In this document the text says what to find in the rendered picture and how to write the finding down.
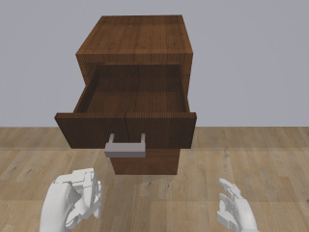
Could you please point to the drawer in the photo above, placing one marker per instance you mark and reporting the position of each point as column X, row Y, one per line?
column 129, row 100

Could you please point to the cabinet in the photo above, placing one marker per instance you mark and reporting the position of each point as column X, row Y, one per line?
column 159, row 39

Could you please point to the robot left hand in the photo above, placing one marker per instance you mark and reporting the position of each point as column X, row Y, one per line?
column 81, row 190

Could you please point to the handle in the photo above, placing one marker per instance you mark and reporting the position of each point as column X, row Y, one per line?
column 125, row 150

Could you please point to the robot right hand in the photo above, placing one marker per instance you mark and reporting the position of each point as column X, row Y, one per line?
column 239, row 215

